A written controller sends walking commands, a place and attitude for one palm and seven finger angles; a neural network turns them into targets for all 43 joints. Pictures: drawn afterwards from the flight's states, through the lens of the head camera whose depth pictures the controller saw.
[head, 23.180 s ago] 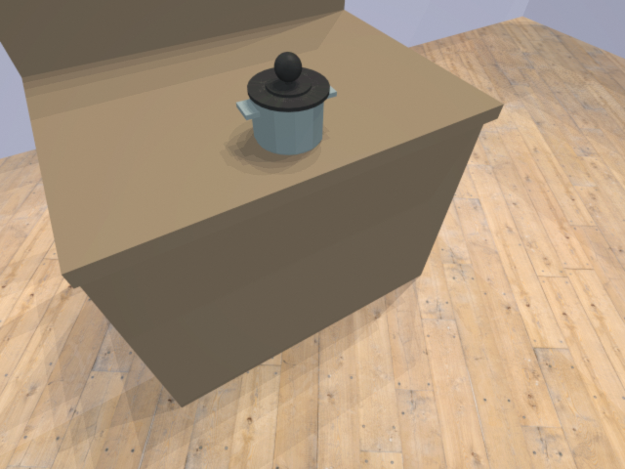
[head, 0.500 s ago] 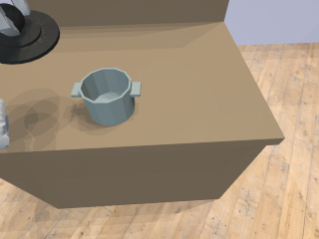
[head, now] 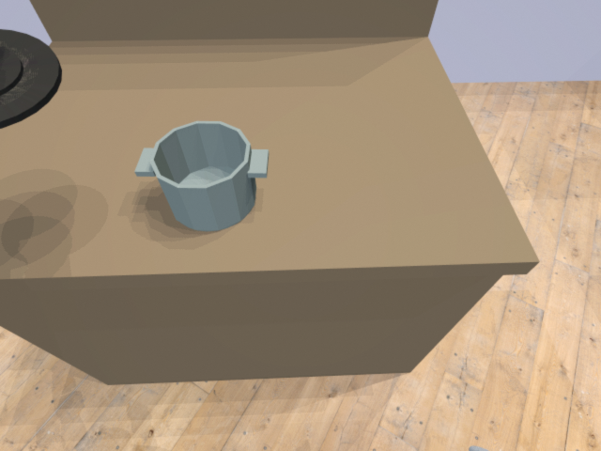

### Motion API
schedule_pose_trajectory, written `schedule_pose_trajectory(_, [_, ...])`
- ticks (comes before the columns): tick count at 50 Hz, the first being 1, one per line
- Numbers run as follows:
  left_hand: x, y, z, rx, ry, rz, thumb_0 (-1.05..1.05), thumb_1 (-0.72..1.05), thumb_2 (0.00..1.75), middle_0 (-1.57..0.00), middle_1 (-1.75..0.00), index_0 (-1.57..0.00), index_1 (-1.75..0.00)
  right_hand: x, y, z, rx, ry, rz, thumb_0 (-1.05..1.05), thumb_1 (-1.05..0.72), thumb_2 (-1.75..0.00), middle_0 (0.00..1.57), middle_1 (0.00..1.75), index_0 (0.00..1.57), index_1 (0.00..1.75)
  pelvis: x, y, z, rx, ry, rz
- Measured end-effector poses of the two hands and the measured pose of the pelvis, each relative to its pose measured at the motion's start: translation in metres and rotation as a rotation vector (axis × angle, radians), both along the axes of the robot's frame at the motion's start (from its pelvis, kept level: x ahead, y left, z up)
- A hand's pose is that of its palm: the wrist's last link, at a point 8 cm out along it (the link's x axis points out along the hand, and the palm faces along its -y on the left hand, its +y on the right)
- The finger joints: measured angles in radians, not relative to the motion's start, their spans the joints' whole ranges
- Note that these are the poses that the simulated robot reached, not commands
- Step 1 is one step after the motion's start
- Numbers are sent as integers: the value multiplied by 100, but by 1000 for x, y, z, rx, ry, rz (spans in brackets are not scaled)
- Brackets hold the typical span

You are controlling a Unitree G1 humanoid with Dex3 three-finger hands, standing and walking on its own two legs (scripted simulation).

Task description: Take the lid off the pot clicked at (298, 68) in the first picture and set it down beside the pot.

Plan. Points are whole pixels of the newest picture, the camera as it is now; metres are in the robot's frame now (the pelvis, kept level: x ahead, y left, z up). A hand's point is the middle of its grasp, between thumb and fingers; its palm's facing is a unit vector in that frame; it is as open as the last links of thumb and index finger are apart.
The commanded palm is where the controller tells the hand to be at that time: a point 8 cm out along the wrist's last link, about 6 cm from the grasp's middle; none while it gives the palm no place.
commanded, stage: move the lid sideways beside the pot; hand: left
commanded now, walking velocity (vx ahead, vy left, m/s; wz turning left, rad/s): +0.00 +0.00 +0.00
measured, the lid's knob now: out of the picture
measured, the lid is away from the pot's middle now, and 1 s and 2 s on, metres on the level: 0.21 0.23 0.25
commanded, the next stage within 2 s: lower the lid onto the table in 0.38 s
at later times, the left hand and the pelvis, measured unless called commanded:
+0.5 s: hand out of the picture +0.46 +0.37 +0.30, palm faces -0.19 -0.08 -0.98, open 8.0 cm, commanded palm +0.48 +0.36 +0.36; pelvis +0.00 +0.01 +0.00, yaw +0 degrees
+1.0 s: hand out of the picture +0.47 +0.35 +0.26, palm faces -0.26 -0.16 -0.95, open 8.0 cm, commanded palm +0.49 +0.36 +0.33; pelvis +0.01 +0.01 +0.00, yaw -1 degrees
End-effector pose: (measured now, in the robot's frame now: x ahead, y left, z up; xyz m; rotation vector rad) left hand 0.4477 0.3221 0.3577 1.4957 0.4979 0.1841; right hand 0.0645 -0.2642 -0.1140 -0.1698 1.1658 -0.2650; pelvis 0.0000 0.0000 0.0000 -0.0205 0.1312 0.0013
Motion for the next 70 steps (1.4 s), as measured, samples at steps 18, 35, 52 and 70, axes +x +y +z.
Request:
schedule_pose_trajectory(18, [-3,39,-3,-13,19,70,0,15,76,-66,-97,-67,-97,-36,-1,-1,-20,107,-56,1,-91,-90,20,30,20,30,3,6,-1,-8,8,-11])
schedule_pose_trajectory(35, [8,35,-9,-40,39,83,0,15,76,-66,-97,-66,-97,-26,9,-2,-5,76,-33,1,-91,-90,20,30,20,30,7,12,-2,-11,19,1])
schedule_pose_trajectory(52, [19,31,-39,-66,81,62,0,15,76,-66,-97,-66,-97,-37,2,1,-23,86,-55,0,-91,-90,20,30,20,30,6,8,-3,-12,25,-8])
schedule_pose_trajectory(70, [26,35,-69,-88,142,51,0,15,76,-65,-97,-66,-97,-51,-3,3,-48,126,-80,1,-91,-90,20,30,20,30,7,8,-4,-19,35,-12])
